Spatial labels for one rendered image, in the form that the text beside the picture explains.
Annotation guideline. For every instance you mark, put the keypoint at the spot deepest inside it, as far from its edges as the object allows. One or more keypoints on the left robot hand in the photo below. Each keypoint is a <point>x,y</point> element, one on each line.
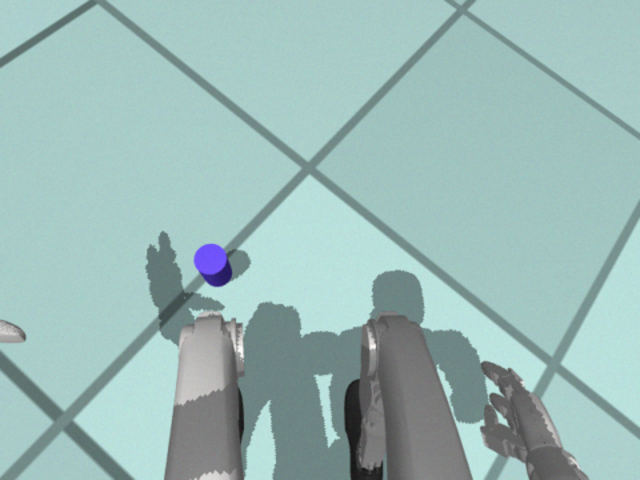
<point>10,333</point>

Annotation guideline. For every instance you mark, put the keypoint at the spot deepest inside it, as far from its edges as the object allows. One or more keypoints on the right robot foot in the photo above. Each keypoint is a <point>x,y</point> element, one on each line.
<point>353,420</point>

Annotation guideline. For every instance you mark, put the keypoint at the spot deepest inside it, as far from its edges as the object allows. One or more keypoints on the can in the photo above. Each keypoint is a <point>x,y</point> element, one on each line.
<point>212,263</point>

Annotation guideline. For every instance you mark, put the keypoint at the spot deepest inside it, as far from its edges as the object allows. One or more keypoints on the right robot hand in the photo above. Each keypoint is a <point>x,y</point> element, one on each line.
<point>530,425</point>

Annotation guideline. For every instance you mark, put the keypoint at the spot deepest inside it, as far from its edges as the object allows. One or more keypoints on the right robot arm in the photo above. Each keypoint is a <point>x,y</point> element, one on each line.
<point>553,463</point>

